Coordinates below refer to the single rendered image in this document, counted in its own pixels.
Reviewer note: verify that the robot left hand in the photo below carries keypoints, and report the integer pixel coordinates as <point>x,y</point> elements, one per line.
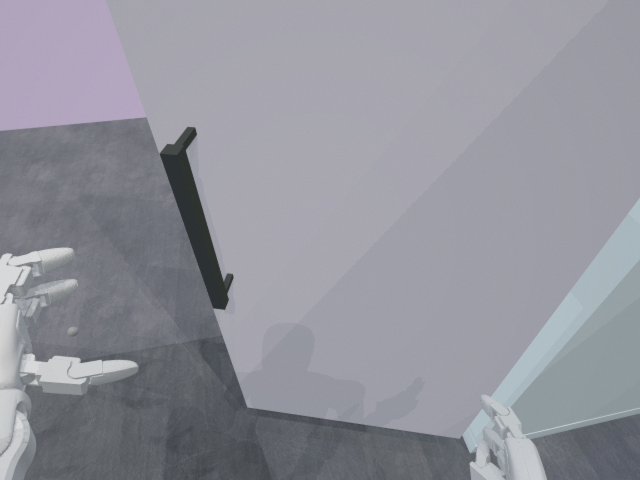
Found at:
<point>19,309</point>

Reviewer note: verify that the robot left forearm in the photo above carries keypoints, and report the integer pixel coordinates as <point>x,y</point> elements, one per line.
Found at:
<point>17,441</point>

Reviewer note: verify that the robot right hand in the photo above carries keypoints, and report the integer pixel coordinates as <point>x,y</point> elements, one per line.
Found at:
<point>517,455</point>

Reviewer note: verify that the handle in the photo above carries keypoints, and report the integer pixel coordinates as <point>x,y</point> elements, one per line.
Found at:
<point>179,173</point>

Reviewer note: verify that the fridge door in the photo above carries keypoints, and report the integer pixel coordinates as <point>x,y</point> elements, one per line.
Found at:
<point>405,191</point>

